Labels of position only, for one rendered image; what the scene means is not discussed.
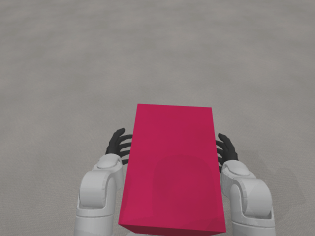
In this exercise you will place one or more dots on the robot left hand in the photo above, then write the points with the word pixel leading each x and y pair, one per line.
pixel 115 147

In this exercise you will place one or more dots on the right robot forearm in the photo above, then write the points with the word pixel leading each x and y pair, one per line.
pixel 251 204

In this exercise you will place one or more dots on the robot right hand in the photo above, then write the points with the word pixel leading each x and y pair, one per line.
pixel 227 152

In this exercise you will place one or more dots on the left robot forearm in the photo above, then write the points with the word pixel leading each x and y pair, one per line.
pixel 96 200

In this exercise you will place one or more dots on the carton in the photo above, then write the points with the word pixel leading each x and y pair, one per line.
pixel 173 184

